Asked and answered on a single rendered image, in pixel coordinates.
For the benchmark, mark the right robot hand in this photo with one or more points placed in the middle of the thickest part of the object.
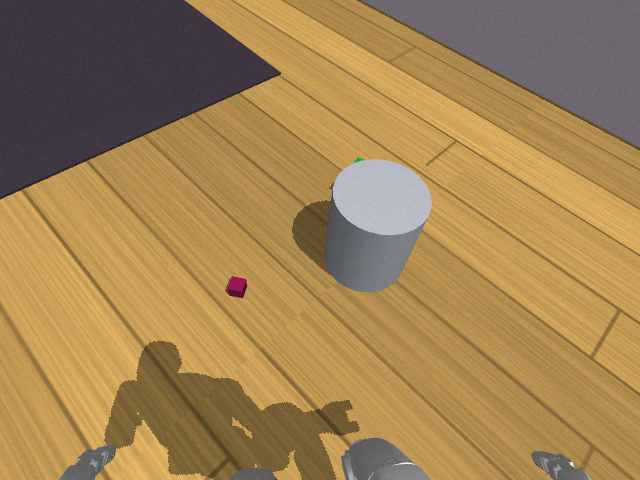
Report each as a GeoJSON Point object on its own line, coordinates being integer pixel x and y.
{"type": "Point", "coordinates": [558, 466]}

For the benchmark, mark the left robot hand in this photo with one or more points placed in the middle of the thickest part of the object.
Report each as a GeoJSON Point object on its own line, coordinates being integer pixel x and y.
{"type": "Point", "coordinates": [90, 463]}

